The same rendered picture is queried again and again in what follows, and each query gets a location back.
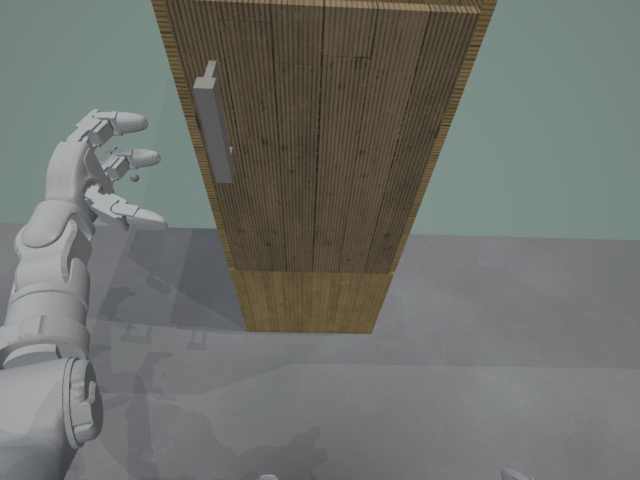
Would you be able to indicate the robot left hand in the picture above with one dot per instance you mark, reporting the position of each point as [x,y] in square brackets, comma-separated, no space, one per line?
[74,170]

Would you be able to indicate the left robot upper arm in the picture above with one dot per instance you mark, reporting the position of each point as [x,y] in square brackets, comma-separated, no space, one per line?
[47,411]

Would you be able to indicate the handle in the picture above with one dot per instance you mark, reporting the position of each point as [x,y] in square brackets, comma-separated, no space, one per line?
[211,114]

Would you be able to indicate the cupboard door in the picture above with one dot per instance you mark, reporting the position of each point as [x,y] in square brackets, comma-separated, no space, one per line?
[333,108]

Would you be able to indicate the robot left forearm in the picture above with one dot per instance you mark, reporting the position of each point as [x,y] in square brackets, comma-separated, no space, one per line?
[48,305]

